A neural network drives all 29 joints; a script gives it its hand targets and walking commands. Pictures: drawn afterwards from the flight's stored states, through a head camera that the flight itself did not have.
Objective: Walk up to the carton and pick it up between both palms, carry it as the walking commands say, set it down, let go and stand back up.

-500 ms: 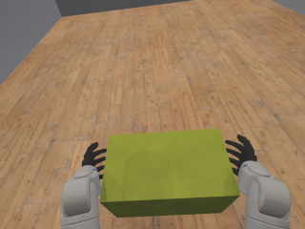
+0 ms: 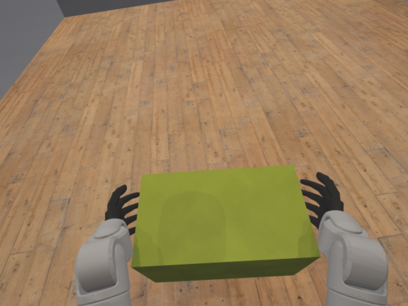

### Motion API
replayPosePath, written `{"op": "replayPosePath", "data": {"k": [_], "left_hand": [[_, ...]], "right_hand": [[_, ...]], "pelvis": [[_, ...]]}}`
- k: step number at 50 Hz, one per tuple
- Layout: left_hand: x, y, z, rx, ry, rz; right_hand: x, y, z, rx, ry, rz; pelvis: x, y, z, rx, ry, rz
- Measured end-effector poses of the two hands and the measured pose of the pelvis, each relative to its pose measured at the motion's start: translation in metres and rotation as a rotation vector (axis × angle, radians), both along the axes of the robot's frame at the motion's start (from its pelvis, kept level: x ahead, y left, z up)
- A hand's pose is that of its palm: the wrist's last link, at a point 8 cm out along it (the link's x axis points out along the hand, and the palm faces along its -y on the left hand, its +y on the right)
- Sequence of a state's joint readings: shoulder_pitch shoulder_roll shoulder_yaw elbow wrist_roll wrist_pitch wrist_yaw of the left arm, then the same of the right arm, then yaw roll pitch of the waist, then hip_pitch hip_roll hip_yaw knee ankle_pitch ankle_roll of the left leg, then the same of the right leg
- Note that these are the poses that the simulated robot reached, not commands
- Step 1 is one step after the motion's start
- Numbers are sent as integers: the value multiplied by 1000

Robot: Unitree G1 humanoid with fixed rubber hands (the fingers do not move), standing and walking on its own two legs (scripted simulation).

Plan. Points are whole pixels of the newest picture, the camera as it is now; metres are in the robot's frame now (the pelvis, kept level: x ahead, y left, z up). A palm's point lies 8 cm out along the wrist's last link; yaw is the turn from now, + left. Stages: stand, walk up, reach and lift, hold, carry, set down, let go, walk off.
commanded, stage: carry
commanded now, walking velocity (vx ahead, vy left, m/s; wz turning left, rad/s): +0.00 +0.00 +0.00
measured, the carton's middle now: (220, 226) +0.29 -0.01 +0.01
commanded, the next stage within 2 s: none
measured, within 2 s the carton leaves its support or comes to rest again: neither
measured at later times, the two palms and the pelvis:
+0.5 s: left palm (112, 128) +0.56 +0.25 +0.07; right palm (252, 121) +0.53 -0.12 +0.06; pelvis +0.29 +0.09 -0.01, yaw +0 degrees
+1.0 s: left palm (114, 81) +0.89 +0.33 +0.02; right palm (211, 71) +0.89 -0.03 +0.01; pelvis +0.63 +0.15 -0.05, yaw +9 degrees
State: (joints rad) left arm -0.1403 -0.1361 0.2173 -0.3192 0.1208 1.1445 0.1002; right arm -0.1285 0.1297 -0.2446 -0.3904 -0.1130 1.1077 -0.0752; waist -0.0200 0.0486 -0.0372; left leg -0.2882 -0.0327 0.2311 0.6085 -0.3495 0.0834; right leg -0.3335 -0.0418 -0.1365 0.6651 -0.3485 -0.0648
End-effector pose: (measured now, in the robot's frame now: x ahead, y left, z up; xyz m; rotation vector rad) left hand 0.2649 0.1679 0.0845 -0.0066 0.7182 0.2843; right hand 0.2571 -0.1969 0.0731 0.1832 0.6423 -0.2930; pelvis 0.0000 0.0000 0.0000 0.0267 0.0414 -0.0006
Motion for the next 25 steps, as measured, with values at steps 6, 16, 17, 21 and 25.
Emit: {"op": "replayPosePath", "data": {"k": [6, 16, 17, 21, 25], "left_hand": [[74, 30, 12, -16, -26, -7], [181, 84, 4, 12, 31, -16], [193, 84, 2, 5, 32, -25], [245, 79, -10, -20, 27, -55], [293, 81, -16, -11, 34, -57]], "right_hand": [[77, 30, 24, -27, -26, 4], [185, 83, 12, -46, 32, 31], [193, 84, 11, -51, 33, 20], [230, 79, 4, -57, 29, -27], [275, 81, -8, -30, 42, -44]], "pelvis": [[75, 23, 7, -18, 39, 16], [179, 70, 7, -61, 39, -54], [189, 73, 6, -64, 37, -52], [236, 81, -4, -70, 24, -45], [291, 87, -9, -98, 47, 13]]}}
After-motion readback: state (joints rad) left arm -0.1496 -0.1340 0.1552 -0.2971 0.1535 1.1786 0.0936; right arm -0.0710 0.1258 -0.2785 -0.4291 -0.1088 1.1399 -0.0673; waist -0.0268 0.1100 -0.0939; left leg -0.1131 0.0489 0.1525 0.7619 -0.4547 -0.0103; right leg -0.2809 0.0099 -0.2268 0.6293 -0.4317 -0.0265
